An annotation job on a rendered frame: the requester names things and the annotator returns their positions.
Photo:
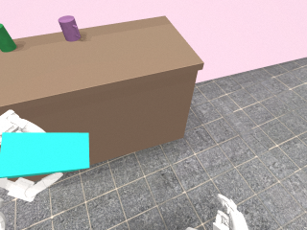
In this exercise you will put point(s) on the right robot hand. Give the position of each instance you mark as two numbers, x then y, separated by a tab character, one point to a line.
234	221

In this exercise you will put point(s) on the left robot hand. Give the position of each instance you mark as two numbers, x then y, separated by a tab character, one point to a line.
23	188

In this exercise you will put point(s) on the sponge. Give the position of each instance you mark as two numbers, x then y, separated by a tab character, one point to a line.
37	153

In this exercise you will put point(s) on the table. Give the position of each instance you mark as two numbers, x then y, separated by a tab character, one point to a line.
129	85

